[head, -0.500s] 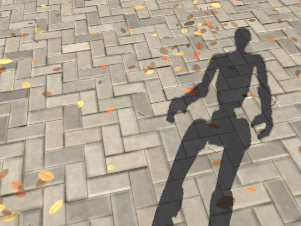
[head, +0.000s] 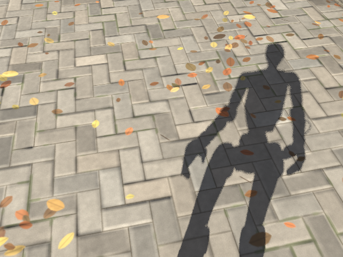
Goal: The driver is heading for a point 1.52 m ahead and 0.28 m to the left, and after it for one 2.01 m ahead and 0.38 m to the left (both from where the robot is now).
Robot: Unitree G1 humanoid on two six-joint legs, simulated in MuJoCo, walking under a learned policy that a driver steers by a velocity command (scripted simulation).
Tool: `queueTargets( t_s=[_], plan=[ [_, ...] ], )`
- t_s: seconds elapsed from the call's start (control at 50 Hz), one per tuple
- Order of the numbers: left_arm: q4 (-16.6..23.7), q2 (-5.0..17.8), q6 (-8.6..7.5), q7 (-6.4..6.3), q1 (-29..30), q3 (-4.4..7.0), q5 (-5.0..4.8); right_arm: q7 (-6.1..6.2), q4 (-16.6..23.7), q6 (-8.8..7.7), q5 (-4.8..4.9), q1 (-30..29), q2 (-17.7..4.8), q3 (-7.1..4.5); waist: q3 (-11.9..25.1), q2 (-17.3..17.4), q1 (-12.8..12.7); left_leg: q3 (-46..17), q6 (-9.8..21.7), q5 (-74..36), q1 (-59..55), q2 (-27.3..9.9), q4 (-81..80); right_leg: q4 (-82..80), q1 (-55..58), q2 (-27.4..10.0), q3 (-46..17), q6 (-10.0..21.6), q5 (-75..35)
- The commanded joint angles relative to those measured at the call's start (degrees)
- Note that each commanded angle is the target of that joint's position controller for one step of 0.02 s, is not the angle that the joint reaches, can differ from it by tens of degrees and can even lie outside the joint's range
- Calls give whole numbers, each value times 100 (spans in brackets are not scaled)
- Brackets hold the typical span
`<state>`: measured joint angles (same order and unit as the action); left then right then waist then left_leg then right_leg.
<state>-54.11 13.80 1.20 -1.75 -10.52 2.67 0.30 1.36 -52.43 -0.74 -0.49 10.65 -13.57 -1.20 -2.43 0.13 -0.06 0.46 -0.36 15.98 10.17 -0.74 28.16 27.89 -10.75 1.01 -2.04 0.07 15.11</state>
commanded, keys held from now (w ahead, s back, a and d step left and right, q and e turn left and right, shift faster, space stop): no key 0.04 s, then w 0.96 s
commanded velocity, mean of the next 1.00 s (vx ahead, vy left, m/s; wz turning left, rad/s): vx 0.36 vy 0.00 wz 0.00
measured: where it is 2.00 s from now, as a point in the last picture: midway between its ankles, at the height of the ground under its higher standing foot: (170, 160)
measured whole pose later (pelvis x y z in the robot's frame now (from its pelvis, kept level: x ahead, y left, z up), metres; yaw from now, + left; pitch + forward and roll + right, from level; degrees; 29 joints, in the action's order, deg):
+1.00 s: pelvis +0.39 +0.05 +0.01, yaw +0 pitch +0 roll +1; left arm -52.5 16.0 -4.5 -1.0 -9.1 3.6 -0.5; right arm -1.5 -55.7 -5.6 -0.3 18.3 -14.2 -2.5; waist -1.1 -2.2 2.7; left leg 3.5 4.9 8.3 6.3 4.9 14.6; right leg 55.8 -37.8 -8.2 -2.5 1.0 7.3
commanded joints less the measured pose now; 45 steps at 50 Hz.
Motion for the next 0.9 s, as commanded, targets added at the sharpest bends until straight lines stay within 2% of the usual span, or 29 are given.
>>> queueTargets(
  t_s=[0.02,0.04,0.08,0.12,0.14,0.18,0.2,0.22,0.24,0.28,0.3,0.32,0.34,0.36,0.4,0.44,0.54,0.62,0.66,0.68,0.7,0.72,0.74,0.76,0.78,0.8,0.82,0.86,0.9],
  plan=[
    [80,616,-62,-37,59,114,-7,21,137,-54,6,-1,-670,-137,168,-16,17,-228,98,-855,121,-219,-524,-424,118,-250,-263,99,-1007],
    [22,615,-61,-42,54,111,-9,23,96,-52,7,7,-665,-133,162,-9,14,-222,99,-859,119,-210,-533,-429,124,-249,-256,97,-1012],
    [-130,633,-45,-59,-86,129,-63,47,-30,-18,59,146,-724,-163,202,64,12,-153,221,723,182,-78,-531,-285,3,-37,-44,182,590],
    [-107,641,-100,-62,-28,138,-100,82,-16,-20,116,182,-813,-193,-303,218,44,-560,500,2449,553,-284,-747,-96,-709,16,-30,315,2092],
    [-69,586,-186,-46,45,123,-119,85,-34,-72,147,319,-874,-209,-499,354,102,-948,673,2833,549,-527,-940,85,-1040,-6,-28,348,2146],
    [-6,358,-403,39,200,82,-152,64,-178,-197,196,703,-1137,-304,-559,917,170,-2144,1130,3157,184,-1344,-1573,913,-1453,57,326,282,1236],
    [16,344,-479,90,268,80,-166,58,-200,-230,205,727,-1223,-344,-610,1042,161,-2589,1334,3067,245,-1665,-1813,1172,-1452,-51,309,316,940],
    [-3,372,-531,134,229,92,-185,46,-147,-253,195,614,-1197,-342,-612,969,80,-2625,1364,2850,384,-1721,-1870,1173,-1297,-135,261,396,973],
    [-76,316,-569,170,27,79,-217,20,-60,-265,215,349,-1180,-333,-615,980,-106,-2378,1270,2583,607,-1626,-1777,711,-891,-154,309,494,1006],
    [-528,456,-594,182,-876,164,-200,-29,165,-247,239,-231,-973,-277,-410,634,-551,-1258,783,1543,1474,-871,-1027,-327,865,-54,272,542,242],
    [-729,813,-603,154,-1534,271,-175,-52,322,-291,202,-469,-626,-179,-185,-328,-747,-359,387,813,2168,-245,440,-911,1595,-797,-1044,804,859],
    [-813,1453,-635,208,-2090,421,-181,-32,567,-404,188,-559,-487,-145,-9,-1662,-861,200,119,977,3110,291,2097,-1672,2274,-1905,-3115,1492,1107],
    [-743,1087,-712,230,-1906,291,-68,-34,559,-478,272,-547,-751,-214,-119,-1160,-726,-328,156,1619,3727,142,3285,-1721,2303,-2252,-3625,1777,809],
    [-643,755,-779,236,-1643,190,-59,-91,479,-535,350,-311,-763,-219,-242,-743,-507,-568,291,1255,4050,-91,3787,-1623,2378,-2119,-3124,1657,448],
    [-547,653,-787,268,-1381,122,-90,-167,436,-600,291,-352,-745,-238,-291,-404,-347,-435,416,386,4328,-433,3746,-1693,2384,-1851,-2177,1294,-368],
    [-567,388,-689,248,-1454,9,-61,-263,488,-587,206,-507,-641,-247,-220,-484,-303,-216,322,-125,3942,-578,3300,-1788,2076,-1507,-1348,1071,-1475],
    [-480,783,-603,69,-1483,24,-28,-344,909,-490,176,-1562,-220,-51,-518,-475,-458,308,0,-1345,2709,-264,1168,-2264,735,-1100,-403,1025,-1712],
    [-601,893,-636,55,-1712,87,-152,-373,1100,-458,239,-1863,-499,-90,-666,-605,-361,169,222,-1747,2253,-169,355,-2344,1005,-1415,-293,949,-1865],
    [-578,961,-597,62,-1598,131,-138,-393,1085,-477,224,-1627,-698,-176,-405,-612,-102,157,422,-1579,1880,-67,234,-1864,1444,-1547,-177,809,-3076],
    [-548,1033,-556,64,-1521,163,-108,-382,999,-472,214,-1256,-833,-251,-67,-704,127,252,530,-1411,1367,82,310,-1361,1590,-1547,-93,733,-4133],
    [-518,1021,-494,65,-1443,166,-68,-350,766,-450,219,-465,-1003,-370,430,-719,540,371,674,-1271,404,260,363,-418,1485,-1394,70,618,-4946],
    [-456,937,-454,64,-1419,127,-21,-297,478,-410,234,505,-1195,-487,982,-633,967,200,844,-1203,-991,106,432,833,760,-1155,187,455,-4670],
    [-323,320,-497,121,-1977,-45,39,-256,315,-387,80,1282,-1696,-600,1895,581,821,-1981,1550,-268,-3200,-1357,301,3073,-1302,-449,349,183,-2340],
    [-414,-60,-643,167,-2240,-170,-46,-315,217,-386,84,1431,-1540,-517,2576,1464,673,-4378,2013,1114,-3593,-2166,-996,4429,-2250,290,-348,111,1711],
    [-246,583,-764,201,-1549,6,-236,-330,244,-433,131,960,-1128,-393,1566,1039,654,-4091,1677,1506,-2768,-1933,-1380,5018,-2832,-60,-596,241,1560],
    [-65,796,-832,186,-1057,64,-321,-340,350,-476,139,367,-963,-339,764,688,474,-3243,1483,1071,-1785,-1791,-1520,4944,-2979,-366,-385,349,973],
    [-32,792,-849,132,-850,86,-267,-360,411,-520,91,-39,-832,-296,426,267,278,-2547,1394,284,-910,-1589,-1656,4654,-2698,-640,-293,362,446],
    [-75,553,-721,86,-1061,114,-161,-407,393,-582,-18,-321,-598,-235,316,414,-105,-1659,1281,-471,19,-1201,-1932,4190,-1991,-946,-325,346,-41],
    [-47,401,-602,71,-1067,113,-144,-399,274,-610,21,-190,-584,-222,209,412,-195,-1290,1372,-714,343,-1100,-2153,3850,-1926,-1012,-238,273,-98]
  ],
)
